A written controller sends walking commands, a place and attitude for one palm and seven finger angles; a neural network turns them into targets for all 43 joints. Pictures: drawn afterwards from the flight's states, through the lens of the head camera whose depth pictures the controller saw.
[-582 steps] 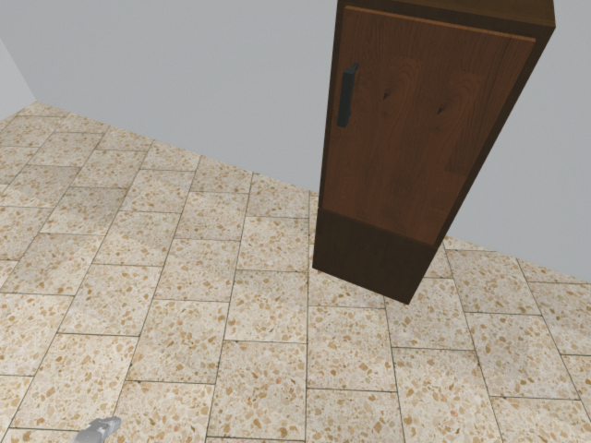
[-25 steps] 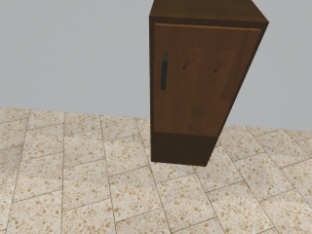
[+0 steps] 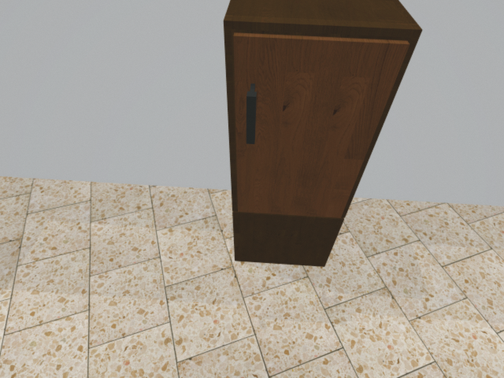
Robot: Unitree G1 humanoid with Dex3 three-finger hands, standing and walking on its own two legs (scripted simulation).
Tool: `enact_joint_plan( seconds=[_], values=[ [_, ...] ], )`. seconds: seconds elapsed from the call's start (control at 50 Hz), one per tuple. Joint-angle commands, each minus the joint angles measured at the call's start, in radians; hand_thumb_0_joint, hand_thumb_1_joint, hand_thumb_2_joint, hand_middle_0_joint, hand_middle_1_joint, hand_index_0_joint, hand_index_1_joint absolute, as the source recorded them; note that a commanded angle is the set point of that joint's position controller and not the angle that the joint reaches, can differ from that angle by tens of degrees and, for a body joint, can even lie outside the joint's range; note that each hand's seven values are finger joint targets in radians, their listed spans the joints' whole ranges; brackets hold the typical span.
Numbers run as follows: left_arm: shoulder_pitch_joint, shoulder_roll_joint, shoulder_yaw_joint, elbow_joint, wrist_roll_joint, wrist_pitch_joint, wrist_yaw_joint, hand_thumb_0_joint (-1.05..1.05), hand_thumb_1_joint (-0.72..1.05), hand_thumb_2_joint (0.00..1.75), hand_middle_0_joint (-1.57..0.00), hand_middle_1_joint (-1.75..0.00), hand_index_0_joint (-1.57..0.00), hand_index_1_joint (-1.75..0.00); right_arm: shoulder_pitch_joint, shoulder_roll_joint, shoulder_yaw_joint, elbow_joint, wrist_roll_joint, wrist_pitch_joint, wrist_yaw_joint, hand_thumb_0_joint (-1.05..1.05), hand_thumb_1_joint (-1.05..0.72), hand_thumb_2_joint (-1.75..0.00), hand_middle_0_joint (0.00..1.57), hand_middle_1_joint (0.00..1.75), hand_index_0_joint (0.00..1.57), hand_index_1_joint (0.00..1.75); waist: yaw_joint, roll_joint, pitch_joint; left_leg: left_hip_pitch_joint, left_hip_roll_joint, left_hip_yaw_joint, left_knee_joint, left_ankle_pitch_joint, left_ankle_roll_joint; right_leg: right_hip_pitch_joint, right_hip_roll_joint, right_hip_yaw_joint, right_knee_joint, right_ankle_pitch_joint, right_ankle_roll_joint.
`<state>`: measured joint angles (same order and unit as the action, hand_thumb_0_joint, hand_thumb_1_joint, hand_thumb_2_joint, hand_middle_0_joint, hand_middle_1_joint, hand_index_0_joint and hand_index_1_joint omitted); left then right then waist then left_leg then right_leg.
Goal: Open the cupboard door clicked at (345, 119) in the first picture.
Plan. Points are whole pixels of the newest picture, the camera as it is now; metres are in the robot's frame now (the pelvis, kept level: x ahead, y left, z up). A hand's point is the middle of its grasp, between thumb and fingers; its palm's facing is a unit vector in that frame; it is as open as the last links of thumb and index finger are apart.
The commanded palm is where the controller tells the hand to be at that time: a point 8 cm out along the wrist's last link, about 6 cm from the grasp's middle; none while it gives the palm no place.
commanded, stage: shuffle to correct the standing spot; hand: left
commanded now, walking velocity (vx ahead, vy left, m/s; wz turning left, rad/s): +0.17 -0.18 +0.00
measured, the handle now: (251, 114) +0.67 +0.04 +0.05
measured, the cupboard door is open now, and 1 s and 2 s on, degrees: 0 0 0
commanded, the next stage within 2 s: come to a stop and stand still in 0.66 s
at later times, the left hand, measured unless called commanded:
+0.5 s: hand out of the picture -0.01 +0.07 -0.18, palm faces +0.05 -0.99 -0.10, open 7.4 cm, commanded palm none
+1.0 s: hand (262, 324) +0.26 -0.01 -0.17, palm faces +0.00 -0.97 -0.23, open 7.3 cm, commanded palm none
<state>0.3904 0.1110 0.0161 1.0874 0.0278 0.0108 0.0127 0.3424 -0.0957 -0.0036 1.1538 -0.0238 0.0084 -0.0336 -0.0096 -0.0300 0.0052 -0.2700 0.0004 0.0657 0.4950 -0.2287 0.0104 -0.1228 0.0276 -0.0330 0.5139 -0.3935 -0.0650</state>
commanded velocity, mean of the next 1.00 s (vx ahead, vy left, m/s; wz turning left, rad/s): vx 0.03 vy -0.04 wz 0.00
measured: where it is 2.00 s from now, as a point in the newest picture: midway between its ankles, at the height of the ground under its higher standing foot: outside the picture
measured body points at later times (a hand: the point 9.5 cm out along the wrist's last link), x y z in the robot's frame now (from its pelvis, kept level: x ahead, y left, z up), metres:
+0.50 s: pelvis +0.11 -0.06 -0.02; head +0.14 -0.05 +0.43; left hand -0.01 +0.12 -0.17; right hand +0.21 -0.29 -0.15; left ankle +0.14 +0.00 -0.74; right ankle -0.04 -0.10 -0.65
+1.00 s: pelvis +0.19 -0.19 -0.01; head +0.24 -0.21 +0.44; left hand +0.26 +0.04 -0.15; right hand +0.19 -0.44 -0.17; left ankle +0.14 -0.05 -0.67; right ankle +0.23 -0.32 -0.73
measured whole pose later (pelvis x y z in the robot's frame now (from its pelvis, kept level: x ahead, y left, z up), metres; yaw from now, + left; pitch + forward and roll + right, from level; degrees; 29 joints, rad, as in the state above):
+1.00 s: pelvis +0.19 -0.19 -0.01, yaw +0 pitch +0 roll +1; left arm 0.17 0.16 0.04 0.97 0.03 -0.01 0.02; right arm 0.24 -0.21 -0.07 1.04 -0.01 0.04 -0.03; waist -0.02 0.02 0.12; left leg -0.41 0.02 0.01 1.07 -0.56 -0.04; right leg -0.38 -0.10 -0.09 0.65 -0.27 0.01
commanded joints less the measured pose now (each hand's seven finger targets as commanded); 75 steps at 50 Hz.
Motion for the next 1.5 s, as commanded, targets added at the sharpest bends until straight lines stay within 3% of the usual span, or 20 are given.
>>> enact_joint_plan(
  seconds=[0.0, 0.08, 0.14, 0.2, 0.36, 0.4, 0.44, 0.48, 0.56, 0.78, 0.8, 0.84, 0.88, 0.92, 1.04, 1.24, 1.26, 1.3, 1.4, 1.48],
  values=[
    [0.113, 0.050, 0.024, -0.037, 0.005, -0.008, -0.012, 0.00, 0.90, 0.90, -0.20, -0.30, -0.20, -0.30, 0.066, -0.170, -0.052, -0.049, -0.007, -0.020, -0.014, 0.00, -0.90, -0.90, 0.20, 0.30, 0.20, 0.30, 0.008, 0.119, 0.135, -0.031, 0.244, -0.326, -0.239, -0.397, 0.135, -0.219, -0.033, 0.015, 0.044, -0.068, -0.013],
    [0.155, 0.038, 0.032, -0.037, 0.007, -0.017, -0.023, 0.00, 0.90, 0.90, -0.20, -0.30, -0.20, -0.30, 0.039, -0.179, -0.063, -0.071, -0.005, -0.033, -0.017, 0.00, -0.90, -0.90, 0.20, 0.30, 0.20, 0.30, 0.039, 0.097, 0.063, -0.083, 0.246, -0.282, -0.155, -0.283, 0.141, -0.101, -0.046, 0.023, -0.029, 0.000, -0.010],
    [0.287, 0.126, 0.056, 0.014, 0.009, -0.027, 0.002, 0.00, 0.90, 0.90, -0.20, -0.30, -0.20, -0.30, -0.107, -0.076, -0.035, -0.132, 0.001, -0.044, -0.014, 0.00, -0.90, -0.90, 0.20, 0.30, 0.20, 0.30, 0.106, -0.289, 0.110, -0.462, -0.007, 0.064, 0.399, -0.300, 0.025, 0.188, -0.305, 0.382, -0.282, 0.389, -0.063],
    [0.286, 0.073, 0.034, 0.029, 0.004, -0.042, 0.022, 0.00, 0.90, 0.90, -0.20, -0.30, -0.20, -0.30, -0.121, -0.089, -0.041, -0.118, -0.005, -0.046, -0.011, 0.00, -0.90, -0.90, 0.20, 0.30, 0.20, 0.30, 0.069, -0.065, 0.122, -0.503, 0.036, 0.038, 0.618, -0.274, 0.032, 0.252, -0.259, 0.194, -0.128, 1.115, -0.072],
    [0.177, 0.114, 0.024, 0.006, -0.001, -0.056, 0.025, 0.00, 0.90, 0.90, -0.20, -0.30, -0.20, -0.30, -0.071, -0.103, -0.036, -0.120, 0.007, -0.041, -0.021, 0.00, -0.90, -0.90, 0.20, 0.30, 0.20, 0.30, -0.036, -0.148, 0.009, -0.085, -0.069, 0.168, 0.211, -0.065, 0.070, 0.124, -0.128, 0.056, 0.002, 1.444, 0.009],
    [0.119, 0.114, 0.024, -0.013, -0.011, -0.050, 0.016, 0.00, 0.90, 0.90, -0.20, -0.30, -0.20, -0.30, 0.135, -0.158, -0.054, -0.063, 0.005, -0.041, -0.044, 0.00, -0.90, -0.90, 0.20, 0.30, 0.20, 0.30, -0.143, -0.117, -0.076, 0.266, 0.037, 0.031, 0.051, 0.156, 0.137, -0.100, -0.111, 0.057, 0.330, 1.212, 0.046],
    [0.134, 0.079, 0.030, -0.072, -0.028, -0.039, 0.017, 0.00, 0.90, 0.90, -0.20, -0.30, -0.20, -0.30, 0.211, -0.271, -0.066, -0.075, 0.012, -0.039, -0.043, 0.00, -0.90, -0.90, 0.20, 0.30, 0.20, 0.30, -0.115, 0.121, -0.180, 0.368, 0.553, -0.615, -0.120, 0.569, 0.396, -0.438, 0.040, 0.098, 1.012, -0.135, 0.060],
    [0.088, 0.076, 0.046, -0.095, 0.012, -0.017, 0.003, 0.00, 0.90, 0.90, -0.20, -0.30, -0.20, -0.30, 0.004, -0.210, -0.055, -0.130, 0.009, -0.053, -0.037, 0.00, -0.90, -0.90, 0.20, 0.30, 0.20, 0.30, -0.033, 0.024, 0.103, 0.069, 0.490, -0.478, -0.238, 0.221, 0.327, -0.508, -0.035, 0.139, 0.968, -0.031, 0.045],
    [0.157, 0.022, 0.044, -0.066, 0.017, 0.020, -0.025, 0.00, 0.90, 0.90, -0.20, -0.30, -0.20, -0.30, -0.084, -0.146, -0.029, -0.144, 0.004, -0.084, -0.025, 0.00, -0.90, -0.90, 0.20, 0.30, 0.20, 0.30, 0.072, 0.133, 0.128, -0.132, 0.306, -0.116, -0.250, 0.307, 0.182, -0.409, -0.097, 0.089, 0.825, 0.139, 0.083],
    [-0.055, 0.091, 0.048, -0.140, -0.001, -0.004, -0.035, 0.00, 0.90, 0.90, -0.20, -0.30, -0.20, -0.30, -0.056, -0.265, -0.093, -0.166, -0.015, -0.026, -0.004, 0.00, -0.90, -0.90, 0.20, 0.30, 0.20, 0.30, 0.012, 0.229, 0.000, 0.016, 0.253, -0.032, -0.019, 0.278, 0.076, -0.171, -0.079, -0.079, 0.077, 0.184, 0.110],
    [0.022, 0.124, 0.055, -0.112, -0.001, -0.024, -0.029, 0.00, 0.90, 0.90, -0.20, -0.30, -0.20, -0.30, -0.049, -0.243, -0.088, -0.167, -0.012, -0.024, 0.002, 0.00, -0.90, -0.90, 0.20, 0.30, 0.20, 0.30, 0.045, 0.150, -0.052, 0.012, 0.195, -0.006, 0.089, 0.198, 0.032, -0.055, -0.089, -0.061, -0.039, 0.297, 0.114],
    [0.065, 0.292, 0.072, -0.089, 0.003, -0.054, 0.002, 0.00, 0.90, 0.90, -0.20, -0.30, -0.20, -0.30, 0.030, -0.087, -0.051, -0.187, 0.013, -0.019, 0.009, 0.00, -0.90, -0.90, 0.20, 0.30, 0.20, 0.30, 0.036, -0.311, -0.198, -0.157, 0.022, 0.007, 0.407, -0.415, -0.036, 0.124, -0.426, 0.252, -0.054, 1.037, 0.027],
    [-0.004, 0.271, 0.060, -0.119, 0.002, -0.036, 0.011, 0.00, 0.90, 0.90, -0.20, -0.30, -0.20, -0.30, 0.024, -0.093, -0.058, -0.183, 0.022, -0.001, -0.004, 0.00, -0.90, -0.90, 0.20, 0.30, 0.20, 0.30, 0.032, -0.188, -0.141, -0.150, 0.041, -0.071, 0.484, -0.411, -0.022, 0.055, -0.432, 0.176, -0.032, 1.127, -0.056],
    [-0.040, 0.258, 0.065, -0.122, -0.005, -0.034, 0.021, 0.00, 0.90, 0.90, -0.20, -0.30, -0.20, -0.30, 0.001, -0.153, -0.067, -0.164, 0.016, 0.013, -0.003, 0.00, -0.90, -0.90, 0.20, 0.30, 0.20, 0.30, 0.047, -0.342, -0.128, -0.245, 0.024, -0.086, 0.669, -0.356, -0.043, 0.090, -0.411, 0.217, -0.027, 1.196, -0.061],
    [-0.062, 0.266, 0.083, -0.137, -0.004, -0.022, 0.055, 0.00, 0.90, 0.90, -0.20, -0.30, -0.20, -0.30, -0.148, -0.160, -0.073, -0.215, 0.003, 0.063, 0.031, 0.00, -0.90, -0.90, 0.20, 0.30, 0.20, 0.30, 0.070, -0.094, -0.085, -0.302, 0.019, -0.119, 0.753, -0.205, -0.070, 0.010, -0.451, 0.179, -0.091, 0.886, -0.123],
    [-0.188, 0.294, 0.089, -0.203, 0.015, 0.017, 0.029, 0.00, 0.90, 0.90, -0.20, -0.30, -0.20, -0.30, -0.066, -0.135, -0.067, -0.222, 0.016, 0.024, 0.042, 0.00, -0.90, -0.90, 0.20, 0.30, 0.20, 0.30, 0.007, -0.187, -0.031, 0.109, -0.015, 0.016, 0.075, -0.087, -0.039, -0.301, -0.329, 0.143, -0.144, 0.065, -0.029],
    [-0.180, 0.270, 0.082, -0.206, 0.007, 0.027, 0.024, 0.00, 0.90, 0.90, -0.20, -0.30, -0.20, -0.30, -0.019, -0.156, -0.067, -0.208, 0.018, 0.016, 0.036, 0.00, -0.90, -0.90, 0.20, 0.30, 0.20, 0.30, -0.013, -0.099, -0.035, 0.197, -0.008, 0.013, -0.036, -0.044, -0.037, -0.359, -0.271, 0.102, -0.073, -0.014, 0.008],
    [-0.172, 0.155, 0.063, -0.229, -0.008, 0.045, 0.019, 0.00, 0.90, 0.90, -0.20, -0.30, -0.20, -0.30, -0.043, -0.306, -0.096, -0.250, -0.002, 0.013, 0.026, 0.00, -0.90, -0.90, 0.20, 0.30, 0.20, 0.30, -0.032, 0.416, 0.050, -0.018, 0.330, -0.417, -0.307, -0.244, 0.087, -0.468, -0.050, -0.049, 0.352, -0.214, 0.110],
    [-0.056, 0.148, 0.065, -0.136, 0.007, 0.043, 0.009, 0.00, 0.90, 0.90, -0.20, -0.30, -0.20, -0.30, -0.241, -0.218, -0.059, -0.297, -0.004, 0.004, 0.009, 0.00, -0.90, -0.90, 0.20, 0.30, 0.20, 0.30, 0.066, 0.157, 0.051, -0.165, 0.193, -0.223, -0.277, -0.166, 0.127, -0.349, -0.050, 0.053, 0.671, 0.021, 0.086],
    [-0.076, 0.134, 0.048, -0.130, -0.001, 0.024, 0.010, 0.00, 0.90, 0.90, -0.20, -0.30, -0.20, -0.30, -0.107, -0.184, -0.057, -0.240, 0.004, -0.011, -0.001, 0.00, -0.90, -0.90, 0.20, 0.30, 0.20, 0.30, 0.015, 0.122, -0.029, 0.099, 0.202, -0.248, -0.255, 0.017, 0.153, -0.364, -0.062, 0.038, 0.469, -0.012, 0.098]
  ],
)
